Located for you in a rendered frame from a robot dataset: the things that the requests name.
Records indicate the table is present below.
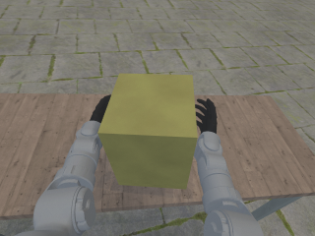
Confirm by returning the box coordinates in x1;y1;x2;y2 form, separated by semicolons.
0;93;315;236

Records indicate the robot right forearm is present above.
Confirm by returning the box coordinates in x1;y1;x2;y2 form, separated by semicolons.
194;131;255;218

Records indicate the robot left hand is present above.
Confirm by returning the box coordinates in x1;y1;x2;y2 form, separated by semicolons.
90;94;111;123

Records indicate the carton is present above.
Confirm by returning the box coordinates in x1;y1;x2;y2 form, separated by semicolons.
97;73;198;190

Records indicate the robot right hand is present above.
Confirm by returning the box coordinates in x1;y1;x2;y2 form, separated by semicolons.
195;98;218;134

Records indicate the robot left upper arm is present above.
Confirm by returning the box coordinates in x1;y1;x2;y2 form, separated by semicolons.
15;186;96;236

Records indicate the robot right upper arm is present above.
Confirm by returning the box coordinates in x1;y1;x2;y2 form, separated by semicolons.
203;208;264;236

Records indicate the robot left forearm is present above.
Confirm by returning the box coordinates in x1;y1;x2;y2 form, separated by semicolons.
32;120;102;228

